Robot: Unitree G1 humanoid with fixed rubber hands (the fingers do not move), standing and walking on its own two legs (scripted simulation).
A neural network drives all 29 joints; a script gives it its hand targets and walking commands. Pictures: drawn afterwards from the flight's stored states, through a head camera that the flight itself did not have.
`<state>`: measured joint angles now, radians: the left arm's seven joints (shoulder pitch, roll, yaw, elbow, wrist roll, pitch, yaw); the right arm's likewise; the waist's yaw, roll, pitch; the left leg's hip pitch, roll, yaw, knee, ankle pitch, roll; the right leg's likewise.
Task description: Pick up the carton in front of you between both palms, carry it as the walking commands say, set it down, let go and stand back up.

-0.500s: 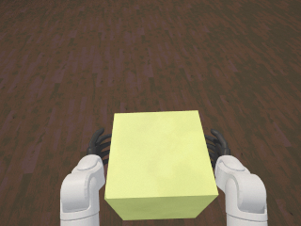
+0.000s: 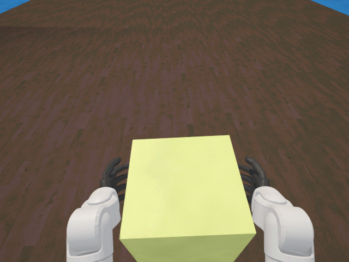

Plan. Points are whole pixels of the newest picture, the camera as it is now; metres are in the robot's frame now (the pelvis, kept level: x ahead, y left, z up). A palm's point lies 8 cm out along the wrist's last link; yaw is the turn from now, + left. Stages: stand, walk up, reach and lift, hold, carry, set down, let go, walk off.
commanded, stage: carry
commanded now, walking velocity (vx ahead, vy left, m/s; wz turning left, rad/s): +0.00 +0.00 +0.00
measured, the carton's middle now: (183, 206) +0.25 +0.00 +0.03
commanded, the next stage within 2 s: none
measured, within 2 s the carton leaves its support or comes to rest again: neither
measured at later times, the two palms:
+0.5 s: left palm (100, 202) +0.22 +0.17 +0.10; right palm (253, 202) +0.22 -0.13 +0.10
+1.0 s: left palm (103, 212) +0.22 +0.17 +0.07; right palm (248, 212) +0.22 -0.13 +0.06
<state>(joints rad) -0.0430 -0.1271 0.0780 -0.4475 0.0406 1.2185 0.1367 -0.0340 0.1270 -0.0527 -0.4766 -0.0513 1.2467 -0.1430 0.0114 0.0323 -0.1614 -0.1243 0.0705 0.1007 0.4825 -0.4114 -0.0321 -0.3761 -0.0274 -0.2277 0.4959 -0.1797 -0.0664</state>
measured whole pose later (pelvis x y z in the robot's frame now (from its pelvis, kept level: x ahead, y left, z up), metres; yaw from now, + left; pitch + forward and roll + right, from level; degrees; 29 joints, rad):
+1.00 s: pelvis -0.04 +0.02 +0.00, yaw +0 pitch +1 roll +0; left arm -0.08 -0.13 0.09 -0.18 0.15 1.05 0.07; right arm -0.07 0.13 -0.07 -0.20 -0.14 1.06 -0.07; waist 0.00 0.01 -0.12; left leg -0.17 0.02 0.11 0.53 -0.39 0.01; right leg -0.40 -0.08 -0.21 0.50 -0.13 -0.04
